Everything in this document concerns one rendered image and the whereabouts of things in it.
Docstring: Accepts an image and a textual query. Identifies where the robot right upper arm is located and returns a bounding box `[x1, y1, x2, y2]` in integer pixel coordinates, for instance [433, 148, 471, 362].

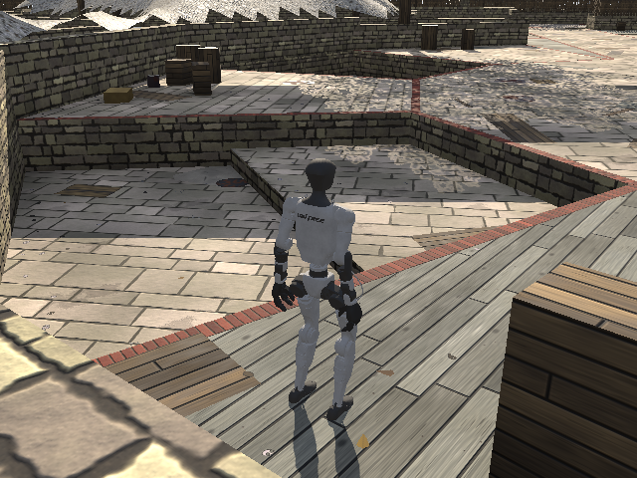
[332, 205, 355, 265]

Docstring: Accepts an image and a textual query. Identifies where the robot head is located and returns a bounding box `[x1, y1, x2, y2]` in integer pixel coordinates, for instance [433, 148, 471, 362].
[302, 158, 336, 207]

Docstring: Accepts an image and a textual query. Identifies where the robot right hand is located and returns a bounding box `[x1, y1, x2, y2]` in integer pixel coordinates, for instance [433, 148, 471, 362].
[338, 303, 362, 332]

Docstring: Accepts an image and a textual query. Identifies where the robot right forearm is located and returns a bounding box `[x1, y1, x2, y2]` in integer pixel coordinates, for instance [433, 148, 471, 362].
[337, 252, 357, 306]

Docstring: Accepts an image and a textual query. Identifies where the robot left forearm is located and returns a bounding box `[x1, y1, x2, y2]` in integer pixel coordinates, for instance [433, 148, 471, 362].
[274, 242, 289, 284]

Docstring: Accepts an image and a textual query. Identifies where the robot left hand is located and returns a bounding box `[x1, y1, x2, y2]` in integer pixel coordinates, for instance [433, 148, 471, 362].
[272, 282, 295, 312]

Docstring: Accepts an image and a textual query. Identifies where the left robot shin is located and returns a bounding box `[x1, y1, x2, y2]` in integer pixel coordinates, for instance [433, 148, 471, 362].
[295, 325, 317, 391]

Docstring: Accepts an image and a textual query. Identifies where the robot left upper arm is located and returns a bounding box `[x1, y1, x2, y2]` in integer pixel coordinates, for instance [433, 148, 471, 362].
[276, 197, 303, 250]

